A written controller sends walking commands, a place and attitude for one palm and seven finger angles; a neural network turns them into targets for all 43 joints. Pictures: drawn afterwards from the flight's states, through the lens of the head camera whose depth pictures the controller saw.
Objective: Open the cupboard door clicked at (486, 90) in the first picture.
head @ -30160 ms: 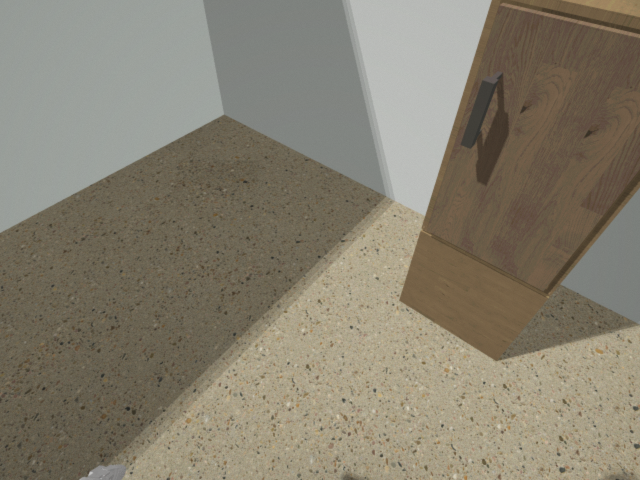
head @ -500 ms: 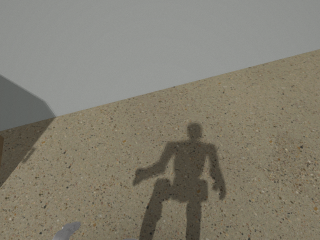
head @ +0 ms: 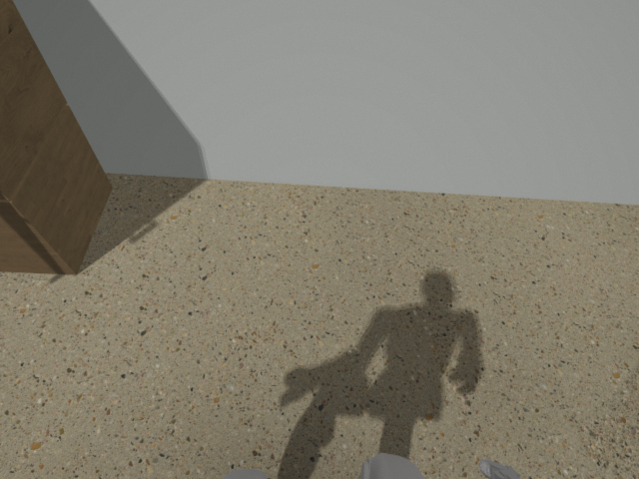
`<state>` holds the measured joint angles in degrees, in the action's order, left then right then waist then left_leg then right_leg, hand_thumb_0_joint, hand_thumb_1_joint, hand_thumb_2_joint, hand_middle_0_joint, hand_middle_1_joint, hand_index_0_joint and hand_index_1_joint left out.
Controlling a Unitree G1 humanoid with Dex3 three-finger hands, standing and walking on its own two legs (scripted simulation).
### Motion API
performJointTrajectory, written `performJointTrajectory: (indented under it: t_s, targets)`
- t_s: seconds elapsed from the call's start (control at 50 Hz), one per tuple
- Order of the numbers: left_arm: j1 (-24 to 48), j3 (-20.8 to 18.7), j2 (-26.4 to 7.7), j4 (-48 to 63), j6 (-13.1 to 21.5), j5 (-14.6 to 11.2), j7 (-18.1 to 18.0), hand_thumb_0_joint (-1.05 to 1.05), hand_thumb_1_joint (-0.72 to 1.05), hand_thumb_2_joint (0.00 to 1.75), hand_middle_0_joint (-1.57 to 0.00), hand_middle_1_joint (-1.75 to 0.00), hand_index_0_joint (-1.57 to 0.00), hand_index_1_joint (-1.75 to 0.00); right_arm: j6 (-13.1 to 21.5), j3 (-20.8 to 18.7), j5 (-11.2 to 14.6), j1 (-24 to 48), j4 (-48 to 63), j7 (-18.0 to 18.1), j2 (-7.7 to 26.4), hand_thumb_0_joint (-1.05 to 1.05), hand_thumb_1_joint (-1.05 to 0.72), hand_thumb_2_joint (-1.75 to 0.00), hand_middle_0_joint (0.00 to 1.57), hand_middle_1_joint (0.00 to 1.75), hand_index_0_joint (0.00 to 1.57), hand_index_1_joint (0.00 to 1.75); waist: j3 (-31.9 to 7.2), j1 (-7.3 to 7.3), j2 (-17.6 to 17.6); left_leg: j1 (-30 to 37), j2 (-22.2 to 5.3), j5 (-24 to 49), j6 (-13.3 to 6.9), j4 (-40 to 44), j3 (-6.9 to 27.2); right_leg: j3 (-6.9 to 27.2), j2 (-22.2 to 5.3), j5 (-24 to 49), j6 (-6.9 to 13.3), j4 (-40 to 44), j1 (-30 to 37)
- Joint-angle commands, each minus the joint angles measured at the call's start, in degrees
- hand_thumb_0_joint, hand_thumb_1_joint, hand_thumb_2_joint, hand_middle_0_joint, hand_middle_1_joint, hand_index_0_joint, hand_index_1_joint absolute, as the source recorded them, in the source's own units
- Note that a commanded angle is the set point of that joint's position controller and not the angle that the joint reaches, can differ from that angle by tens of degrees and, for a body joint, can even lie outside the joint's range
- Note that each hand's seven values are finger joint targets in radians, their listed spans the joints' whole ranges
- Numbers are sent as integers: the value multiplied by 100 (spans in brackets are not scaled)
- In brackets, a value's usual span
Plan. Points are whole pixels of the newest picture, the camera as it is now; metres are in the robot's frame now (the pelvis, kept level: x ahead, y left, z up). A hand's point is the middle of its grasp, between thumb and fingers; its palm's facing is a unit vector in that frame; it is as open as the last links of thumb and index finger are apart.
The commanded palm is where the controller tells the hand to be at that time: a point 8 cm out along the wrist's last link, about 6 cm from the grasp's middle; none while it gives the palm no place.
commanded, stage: turn to face it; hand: left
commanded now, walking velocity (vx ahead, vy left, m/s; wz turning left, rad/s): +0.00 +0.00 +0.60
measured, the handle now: out of the picture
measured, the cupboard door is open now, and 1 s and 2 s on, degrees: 48 48 48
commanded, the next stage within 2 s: take the last steps up to it in 1.30 s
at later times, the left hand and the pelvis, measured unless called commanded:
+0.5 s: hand out of the picture +0.05 +0.15 -0.15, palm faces +0.28 -0.93 -0.24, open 7.4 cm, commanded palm none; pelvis +0.01 -0.05 +0.01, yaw +18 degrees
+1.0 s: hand out of the picture -0.02 +0.22 -0.16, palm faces +0.58 -0.78 -0.24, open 7.4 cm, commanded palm none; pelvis +0.02 -0.02 +0.01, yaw +35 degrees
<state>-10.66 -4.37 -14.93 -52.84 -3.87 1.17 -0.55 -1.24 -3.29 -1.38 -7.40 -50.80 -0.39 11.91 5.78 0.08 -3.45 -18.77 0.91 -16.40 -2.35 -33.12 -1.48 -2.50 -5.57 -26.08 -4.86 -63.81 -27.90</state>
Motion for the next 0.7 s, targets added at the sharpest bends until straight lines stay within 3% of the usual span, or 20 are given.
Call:
performJointTrajectory:
  t_s: [0.0,0.14,0.18,0.22,0.24,0.26,0.28,0.3,0.34,0.36,0.46,0.54,0.56,0.6,0.62,0.64,0.66,0.68]
  targets:
    - [106,-76,-305,565,239,-28,-4,0,90,90,-20,-30,-20,-30,110,-265,13,-479,174,145,1184,0,-90,-90,20,30,20,30,-1101,-134,978,1470,-1435,3293,-688,1132,1441,284,5,304,-31,177,-463]
    - [376,-44,-280,719,240,-55,-24,0,90,90,-20,-30,-20,-30,12,-336,-35,-442,147,97,1228,0,-90,-90,20,30,20,30,-837,-172,1279,833,-1274,2381,-678,1179,1968,162,339,153,41,1689,381]
    - [190,-48,-290,694,257,-71,-41,0,90,90,-20,-30,-20,-30,-26,-365,-31,-302,196,91,1269,0,-90,-90,20,30,20,30,-821,-93,1329,487,-1198,2206,-631,1093,2151,100,488,302,109,2268,942]
    - [-207,-85,-380,617,332,-78,-68,0,90,90,-20,-30,-20,-30,-42,-375,17,-112,264,76,1202,0,-90,-90,20,30,20,30,-890,139,1072,-14,-952,1905,-407,746,2122,72,515,1083,159,3465,1896]
    - [-453,-143,-593,582,395,-51,-103,0,90,90,-20,-30,-20,-30,-36,-355,58,-111,308,52,1007,0,-90,-90,20,30,20,30,-1019,265,606,-614,-638,1207,-132,259,1915,516,22,1365,275,4287,2725]
    - [-568,-254,-1105,567,442,45,-160,0,90,90,-20,-30,-20,-30,-25,-308,116,-199,397,17,629,0,-90,-90,20,30,20,30,-1054,306,-993,-1634,205,-748,335,-990,847,2018,-1495,1584,828,4778,3307]
    - [-486,-198,-1266,636,415,48,-149,0,90,90,-20,-30,-20,-30,-40,-327,61,-153,465,-19,732,0,-90,-90,20,30,20,30,-872,297,-1196,-1567,310,-1947,432,-2458,456,2311,-2353,1957,1390,4866,2491]
    - [-277,-158,-950,666,445,10,-182,0,90,90,-20,-30,-20,-30,-121,-351,23,-94,353,-19,804,0,-90,-90,20,30,20,30,-729,173,-1141,-1556,45,-1672,424,-3300,660,2103,-2044,2069,1433,4818,2061]
    - [222,-56,-587,764,421,-13,-173,0,90,90,-20,-30,-20,-30,-196,-335,29,-129,179,-82,708,0,-90,-90,20,30,20,30,-402,-93,-882,-1539,-210,-937,538,-3872,464,967,-1439,2645,1237,4598,1805]
    - [240,-22,-512,784,448,-17,-157,0,90,90,-20,-30,-20,-30,-213,-300,33,-193,146,-113,614,0,-90,-90,20,30,20,30,-459,-155,-826,-1499,-215,-725,593,-3814,343,528,-1262,3033,1131,4513,1860]
    - [-349,-97,-699,576,476,12,-148,0,90,90,-20,-30,-20,-30,-201,-187,66,228,183,-149,422,0,-90,-90,20,30,20,30,-676,137,-583,-1192,-228,-883,682,-2251,-164,-50,-1371,4174,1109,4193,2629]
    - [-608,-176,-879,433,452,53,-128,0,90,90,-20,-30,-20,-30,-126,-124,94,455,282,-156,387,0,-90,-90,20,30,20,30,-752,278,-907,-759,-163,-1008,563,-1102,-434,-171,-1537,4708,1119,3839,2791]
    - [-598,-192,-912,422,448,51,-119,0,90,90,-20,-30,-20,-30,-103,-120,100,376,290,-146,400,0,-90,-90,20,30,20,30,-831,233,-915,-573,-119,-900,522,-769,-490,-231,-1558,4784,1083,3695,2789]
    - [-530,-213,-952,415,429,9,-84,0,90,90,-20,-30,-20,-30,-72,-135,74,104,244,-128,523,0,-90,-90,20,30,20,30,-897,40,-748,249,-6,-163,427,90,-598,-493,-1460,4448,813,3236,2317]
    - [-418,-209,-901,431,417,-22,-63,0,90,90,-20,-30,-20,-30,-39,-193,53,-217,178,-131,701,0,-90,-90,20,30,20,30,-1052,-189,-326,1037,-138,581,328,761,-430,-692,-1375,4008,582,2563,1820]
    - [-423,-175,-645,608,382,-64,-26,0,90,90,-20,-30,-20,-30,13,-343,-3,-624,127,-94,1315,0,-90,-90,20,30,20,30,-1439,-414,1100,2156,-1349,2153,-237,931,1120,-969,-788,1921,179,1365,486]
    - [-19,-26,-317,897,352,-64,-19,0,90,90,-20,-30,-20,-30,-11,-468,8,-1090,60,-39,1845,0,-90,-90,20,30,20,30,-1416,-683,2211,2330,-2602,4232,-1149,1122,2654,-628,-168,-1405,-36,206,-631]
    - [354,-48,-476,945,257,-2,-78,0,90,90,-20,-30,-20,-30,-13,-442,15,-1255,-65,20,1776,0,-90,-90,20,30,20,30,-1406,-736,1524,2023,-2550,3398,-1261,1099,2539,29,-181,-1270,56,-265,-729]
